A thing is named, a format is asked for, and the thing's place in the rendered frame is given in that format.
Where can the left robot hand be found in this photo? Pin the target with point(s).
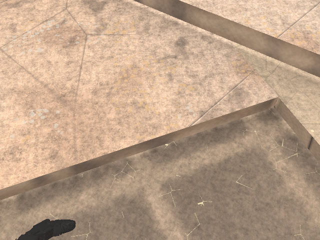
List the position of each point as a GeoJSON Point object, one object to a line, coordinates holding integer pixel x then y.
{"type": "Point", "coordinates": [48, 229]}

